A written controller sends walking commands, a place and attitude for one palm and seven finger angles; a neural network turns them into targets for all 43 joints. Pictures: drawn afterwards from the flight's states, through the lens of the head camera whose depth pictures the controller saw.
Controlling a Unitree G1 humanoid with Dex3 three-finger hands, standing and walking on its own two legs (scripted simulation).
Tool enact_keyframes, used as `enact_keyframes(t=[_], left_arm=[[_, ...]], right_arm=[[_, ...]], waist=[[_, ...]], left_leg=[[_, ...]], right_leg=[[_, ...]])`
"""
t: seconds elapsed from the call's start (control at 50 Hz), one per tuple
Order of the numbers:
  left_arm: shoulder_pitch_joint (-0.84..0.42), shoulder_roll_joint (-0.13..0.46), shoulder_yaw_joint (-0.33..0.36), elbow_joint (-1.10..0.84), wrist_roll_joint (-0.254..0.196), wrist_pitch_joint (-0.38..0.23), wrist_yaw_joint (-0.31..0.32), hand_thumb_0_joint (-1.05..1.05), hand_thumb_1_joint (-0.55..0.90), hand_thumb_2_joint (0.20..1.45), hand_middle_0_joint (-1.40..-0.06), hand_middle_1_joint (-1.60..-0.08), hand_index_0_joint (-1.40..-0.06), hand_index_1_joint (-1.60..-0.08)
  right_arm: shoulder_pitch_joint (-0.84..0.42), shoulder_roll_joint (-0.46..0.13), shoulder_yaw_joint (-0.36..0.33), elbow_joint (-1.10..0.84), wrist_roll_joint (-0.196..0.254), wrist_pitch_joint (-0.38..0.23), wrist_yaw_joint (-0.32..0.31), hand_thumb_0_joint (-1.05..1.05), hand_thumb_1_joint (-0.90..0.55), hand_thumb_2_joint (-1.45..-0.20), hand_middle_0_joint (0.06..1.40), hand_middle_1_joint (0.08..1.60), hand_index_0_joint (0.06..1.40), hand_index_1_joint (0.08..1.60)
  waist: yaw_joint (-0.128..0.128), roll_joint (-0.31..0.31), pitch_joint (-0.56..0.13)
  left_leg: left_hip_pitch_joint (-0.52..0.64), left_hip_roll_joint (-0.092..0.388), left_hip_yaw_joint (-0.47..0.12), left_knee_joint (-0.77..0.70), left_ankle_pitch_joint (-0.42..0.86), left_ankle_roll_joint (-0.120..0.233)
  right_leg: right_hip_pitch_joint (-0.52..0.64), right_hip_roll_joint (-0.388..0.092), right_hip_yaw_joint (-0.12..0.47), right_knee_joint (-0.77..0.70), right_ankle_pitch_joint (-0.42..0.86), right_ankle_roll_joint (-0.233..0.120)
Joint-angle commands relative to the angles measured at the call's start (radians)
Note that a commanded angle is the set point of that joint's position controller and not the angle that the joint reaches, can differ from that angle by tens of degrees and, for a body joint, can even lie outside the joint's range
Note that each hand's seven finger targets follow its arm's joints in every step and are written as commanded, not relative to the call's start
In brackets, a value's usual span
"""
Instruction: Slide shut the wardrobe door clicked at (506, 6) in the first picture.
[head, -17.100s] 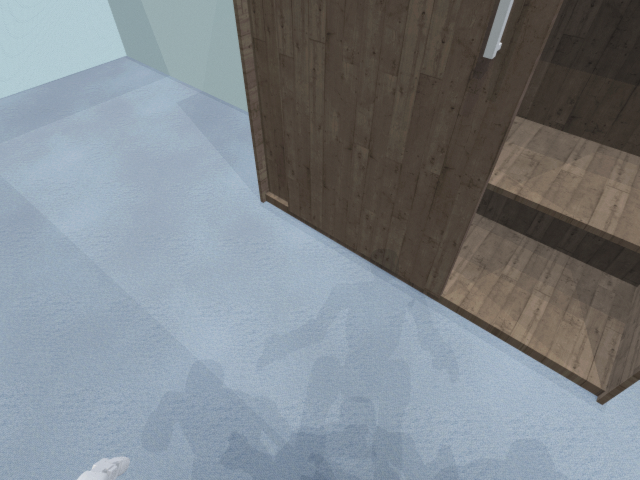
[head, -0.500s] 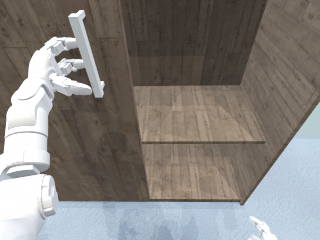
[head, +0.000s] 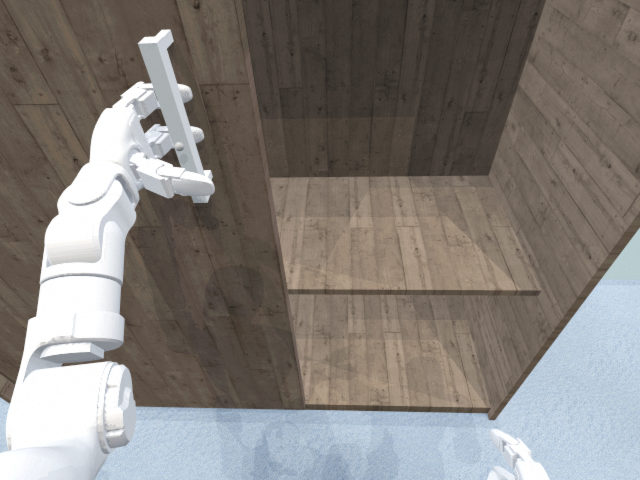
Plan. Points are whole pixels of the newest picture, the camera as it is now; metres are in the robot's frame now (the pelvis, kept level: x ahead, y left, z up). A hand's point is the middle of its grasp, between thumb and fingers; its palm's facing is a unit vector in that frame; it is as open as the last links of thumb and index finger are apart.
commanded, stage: slide the fingers in behind the handle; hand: left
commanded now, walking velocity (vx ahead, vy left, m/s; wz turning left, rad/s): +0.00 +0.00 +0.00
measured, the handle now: (184, 124) +0.46 +0.19 +0.25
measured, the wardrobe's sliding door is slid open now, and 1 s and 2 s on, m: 0.56 0.56 0.56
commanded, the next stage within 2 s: grip the handle and tug to test in 0.70 s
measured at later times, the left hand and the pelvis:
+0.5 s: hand (194, 145) +0.41 +0.17 +0.25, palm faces +0.07 -1.00 -0.02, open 14.0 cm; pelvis +0.00 -0.02 +0.00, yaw +0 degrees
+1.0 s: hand (187, 143) +0.41 +0.17 +0.25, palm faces +0.05 -1.00 -0.01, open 13.1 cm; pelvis -0.01 -0.01 +0.00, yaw +0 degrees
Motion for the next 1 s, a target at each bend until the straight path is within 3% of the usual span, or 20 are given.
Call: enact_keyframes(t=[0.0, 0.12, 0.16, 0.2, 0.32, 0.36, 0.38, 0.42, 0.48, 0.5, 0.56, 0.64, 0.68, 0.74, 0.78, 0.86, 0.88, 0.92, 0.94, 0.98], left_arm=[[-0.526, 0.203, 0.028, -0.213, -0.013, -0.049, 0.026, 0.0, -0.5, 0.3, -0.3, -1.2, -0.3, -1.2], [-0.517, 0.251, 0.079, -0.234, 0.005, -0.066, 0.067, 0.0, -0.5, 0.3, -0.3, -1.2, -0.3, -1.2], [-0.522, 0.208, 0.045, -0.222, 0.001, -0.066, 0.061, 0.0, -0.5, 0.3, -0.3, -1.2, -0.3, -1.2], [-0.546, 0.215, 0.036, -0.188, -0.001, -0.071, 0.054, 0.0, -0.5, 0.3, -0.3, -1.2, -0.3, -1.2], [-0.533, 0.243, 0.058, -0.176, 0.007, -0.074, 0.041, 0.0, -0.5, 0.3, -0.3, -1.2, -0.3, -1.2], [-0.548, 0.231, 0.044, -0.16, 0.002, -0.073, 0.033, 0.0, -0.5, 0.3, -0.3, -1.2, -0.3, -1.2], [-0.525, 0.258, 0.06, -0.153, 0.0, -0.078, 0.032, 0.0, -0.5, 0.3, -0.3, -1.2, -0.3, -1.2], [-0.531, 0.246, 0.059, -0.156, -0.008, -0.084, 0.025, 0.0, -0.5, 0.3, -0.3, -1.2, -0.3, -1.2], [-0.483, 0.304, 0.104, -0.181, -0.004, -0.092, 0.023, 0.0, -0.5, 0.3, -0.3, -1.2, -0.3, -1.2], [-0.509, 0.271, 0.081, -0.21, -0.007, -0.098, 0.02, 0.0, -0.5, 0.3, -0.3, -1.2, -0.3, -1.2], [-0.458, 0.288, 0.098, -0.16, -0.009, -0.081, 0.013, 0.0, -0.5, 0.3, -0.3, -1.2, -0.3, -1.2], [-0.483, 0.283, 0.071, -0.149, -0.008, -0.07, -0.001, 0.0, -0.5, 0.3, -0.3, -1.2, -0.3, -1.2], [-0.506, 0.285, 0.063, -0.151, -0.006, -0.073, -0.004, 0.0, -0.5, 0.3, -0.3, -1.2, -0.3, -1.2], [-0.581, 0.24, 0.021, -0.214, -0.012, -0.096, -0.013, 0.0, -0.5, 0.3, -0.3, -1.2, -0.3, -1.2], [-0.573, 0.242, 0.027, -0.202, -0.019, -0.11, -0.011, 0.0, -0.5, 0.3, -0.3, -1.2, -0.3, -1.2], [-0.525, 0.247, 0.06, -0.16, -0.025, -0.101, -0.004, 0.0, -0.313, 0.38, -0.32, -1.227, -0.32, -1.227], [-0.496, 0.28, 0.085, -0.142, -0.018, -0.099, 0.005, 0.0, -0.267, 0.4, -0.325, -1.233, -0.325, -1.233], [-0.479, 0.231, 0.05, -0.141, -0.013, -0.081, 0.012, 0.0, -0.173, 0.44, -0.335, -1.247, -0.335, -1.247], [-0.476, 0.255, 0.068, -0.143, -0.007, -0.076, 0.021, 0.0, -0.127, 0.46, -0.34, -1.253, -0.34, -1.253], [-0.457, 0.228, 0.047, -0.156, -0.004, -0.07, 0.029, 0.0, -0.033, 0.5, -0.35, -1.267, -0.35, -1.267]], right_arm=[[-0.121, -0.117, -0.04, -0.139, 0.003, -0.045, -0.008, 0.0, -0.9, -0.9, 0.2, 0.3, 0.2, 0.3], [-0.127, -0.108, -0.037, -0.149, -0.007, -0.036, -0.006, 0.0, -0.9, -0.9, 0.2, 0.3, 0.2, 0.3], [-0.132, -0.104, -0.037, -0.147, -0.004, -0.035, -0.007, 0.0, -0.9, -0.9, 0.2, 0.3, 0.2, 0.3], [-0.127, -0.111, -0.035, -0.139, -0.001, -0.03, -0.008, 0.0, -0.9, -0.9, 0.2, 0.3, 0.2, 0.3], [-0.126, -0.106, -0.035, -0.147, 0.0, -0.034, -0.01, 0.0, -0.9, -0.9, 0.2, 0.3, 0.2, 0.3], [-0.121, -0.107, -0.036, -0.143, 0.001, -0.034, -0.012, 0.0, -0.9, -0.9, 0.2, 0.3, 0.2, 0.3], [-0.118, -0.112, -0.037, -0.138, 0.003, -0.03, -0.011, 0.0, -0.9, -0.9, 0.2, 0.3, 0.2, 0.3], [-0.122, -0.112, -0.037, -0.146, 0.003, -0.036, -0.012, 0.0, -0.9, -0.9, 0.2, 0.3, 0.2, 0.3], [-0.124, -0.115, -0.039, -0.151, 0.002, -0.035, -0.01, 0.0, -0.9, -0.9, 0.2, 0.3, 0.2, 0.3], [-0.126, -0.112, -0.037, -0.157, 0.001, -0.037, -0.008, 0.0, -0.9, -0.9, 0.2, 0.3, 0.2, 0.3], [-0.127, -0.113, -0.037, -0.155, 0.006, -0.033, -0.01, 0.0, -0.9, -0.9, 0.2, 0.3, 0.2, 0.3], [-0.13, -0.119, -0.037, -0.157, 0.012, -0.033, -0.014, 0.0, -0.9, -0.9, 0.2, 0.3, 0.2, 0.3], [-0.126, -0.118, -0.036, -0.153, 0.012, -0.034, -0.014, 0.0, -0.9, -0.9, 0.2, 0.3, 0.2, 0.3], [-0.123, -0.115, -0.04, -0.157, 0.012, -0.048, -0.017, 0.0, -0.9, -0.9, 0.2, 0.3, 0.2, 0.3], [-0.115, -0.117, -0.041, -0.146, 0.01, -0.052, -0.016, 0.0, -0.9, -0.9, 0.2, 0.3, 0.2, 0.3], [-0.116, -0.117, -0.04, -0.143, 0.006, -0.058, -0.014, 0.0, -0.9, -0.9, 0.2, 0.3, 0.2, 0.3], [-0.108, -0.12, -0.04, -0.137, 0.005, -0.052, -0.012, 0.0, -0.9, -0.9, 0.2, 0.3, 0.2, 0.3], [-0.119, -0.112, -0.036, -0.148, 0.007, -0.05, -0.008, 0.0, -0.9, -0.9, 0.2, 0.3, 0.2, 0.3], [-0.118, -0.115, -0.037, -0.147, 0.007, -0.047, -0.007, 0.0, -0.9, -0.9, 0.2, 0.3, 0.2, 0.3], [-0.119, -0.113, -0.038, -0.151, 0.005, -0.042, -0.003, 0.0, -0.9, -0.9, 0.2, 0.3, 0.2, 0.3]], waist=[[-0.021, -0.028, -0.242], [0.0, -0.045, -0.306], [-0.011, -0.055, -0.288], [-0.021, -0.082, -0.258], [-0.01, -0.012, -0.278], [-0.022, -0.036, -0.272], [-0.016, -0.054, -0.265], [-0.016, -0.078, -0.277], [0.003, -0.059, -0.299], [-0.004, -0.052, -0.313], [-0.003, -0.084, -0.264], [-0.018, -0.058, -0.214], [-0.019, -0.012, -0.22], [-0.04, -0.002, -0.282], [-0.038, -0.004, -0.286], [-0.022, -0.044, -0.285], [-0.01, -0.05, -0.273], [-0.011, -0.03, -0.244], [-0.008, -0.038, -0.239], [-0.005, -0.035, -0.234]], left_leg=[[0.197, 0.039, -0.056, -0.01, 0.323, 0.003], [0.194, 0.034, -0.046, -0.011, 0.347, 0.007], [0.195, 0.033, -0.037, -0.007, 0.347, 0.011], [0.164, 0.032, -0.036, -0.012, 0.3, 0.015], [0.173, 0.025, -0.032, -0.006, 0.303, 0.017], [0.171, 0.026, -0.028, -0.005, 0.303, 0.019], [0.154, 0.026, -0.028, -0.002, 0.296, 0.02], [0.147, 0.023, -0.027, -0.008, 0.286, 0.024], [0.144, 0.022, -0.019, -0.003, 0.312, 0.023], [0.153, 0.019, -0.021, -0.002, 0.329, 0.024], [0.127, 0.021, -0.015, -0.005, 0.291, 0.025], [0.113, 0.024, -0.016, -0.009, 0.235, 0.027], [0.123, 0.021, -0.021, -0.002, 0.234, 0.025], [0.187, 0.024, -0.032, 0.004, 0.269, 0.024], [0.197, 0.027, -0.039, 0.009, 0.277, 0.022], [0.181, 0.026, -0.038, 0.001, 0.284, 0.02], [0.161, 0.028, -0.04, 0.0, 0.285, 0.017], [0.153, 0.029, -0.037, -0.008, 0.271, 0.015], [0.147, 0.031, -0.039, -0.011, 0.271, 0.014], [0.15, 0.035, -0.041, -0.008, 0.287, 0.012]], right_leg=[[-0.042, -0.004, 0.016, -0.04, 0.33, -0.008], [0.025, -0.008, 0.026, -0.031, 0.372, -0.008], [0.017, -0.007, 0.028, -0.034, 0.39, -0.003], [0.015, -0.008, 0.031, -0.044, 0.361, -0.001], [0.024, -0.012, 0.038, -0.042, 0.375, -0.005], [0.019, -0.011, 0.036, -0.044, 0.385, -0.002], [0.03, -0.012, 0.037, -0.047, 0.38, -0.003], [0.044, -0.014, 0.04, -0.043, 0.39, 0.002], [0.071, -0.018, 0.042, -0.036, 0.425, 0.001], [0.077, -0.019, 0.042, -0.03, 0.451, 0.001], [0.055, -0.017, 0.041, -0.038, 0.423, 0.008], [0.012, -0.019, 0.045, -0.053, 0.352, 0.007], [0.003, -0.019, 0.048, -0.055, 0.334, 0.002], [-0.009, -0.012, 0.041, -0.047, 0.35, 0.0], [-0.011, -0.009, 0.036, -0.047, 0.343, -0.004], [-0.002, -0.009, 0.033, -0.038, 0.359, -0.001], [0.008, -0.01, 0.03, -0.039, 0.351, -0.005], [-0.009, -0.011, 0.029, -0.04, 0.335, -0.004], [-0.01, -0.01, 0.026, -0.04, 0.33, -0.004], [-0.012, -0.008, 0.023, -0.039, 0.329, -0.008]])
